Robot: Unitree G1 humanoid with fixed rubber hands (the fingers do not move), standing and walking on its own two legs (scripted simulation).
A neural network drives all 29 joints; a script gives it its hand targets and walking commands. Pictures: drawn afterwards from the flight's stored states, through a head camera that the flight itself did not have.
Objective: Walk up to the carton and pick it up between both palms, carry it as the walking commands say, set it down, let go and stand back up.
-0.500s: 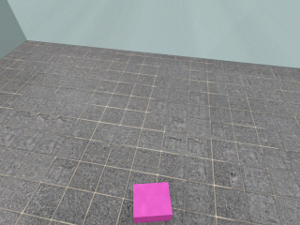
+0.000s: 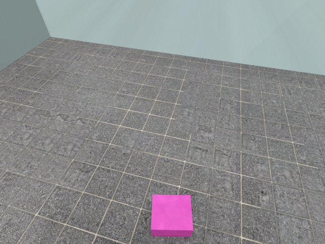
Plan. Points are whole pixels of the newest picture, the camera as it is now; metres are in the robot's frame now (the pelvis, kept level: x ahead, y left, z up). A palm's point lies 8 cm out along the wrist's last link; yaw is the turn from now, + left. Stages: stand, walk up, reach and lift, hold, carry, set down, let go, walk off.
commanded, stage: walk up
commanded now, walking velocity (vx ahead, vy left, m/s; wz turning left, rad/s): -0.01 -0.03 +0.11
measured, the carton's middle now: (171, 215) +0.41 -0.03 -0.70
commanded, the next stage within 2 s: stand in 0.68 s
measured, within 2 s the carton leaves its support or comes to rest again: neither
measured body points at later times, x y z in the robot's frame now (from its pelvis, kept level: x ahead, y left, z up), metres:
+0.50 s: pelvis +0.01 +0.01 +0.01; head +0.01 +0.02 +0.46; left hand -0.01 +0.22 -0.15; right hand +0.04 -0.22 -0.14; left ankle +0.00 +0.11 -0.73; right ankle -0.01 -0.10 -0.73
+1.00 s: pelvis -0.01 +0.01 -0.01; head +0.03 +0.02 +0.44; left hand +0.12 +0.24 -0.15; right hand +0.13 -0.23 -0.14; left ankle +0.00 +0.11 -0.73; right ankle -0.01 -0.10 -0.73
